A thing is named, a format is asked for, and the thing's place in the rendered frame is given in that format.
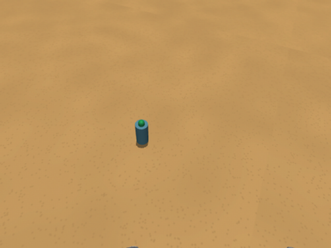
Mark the bottle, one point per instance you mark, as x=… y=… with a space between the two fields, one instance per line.
x=141 y=127

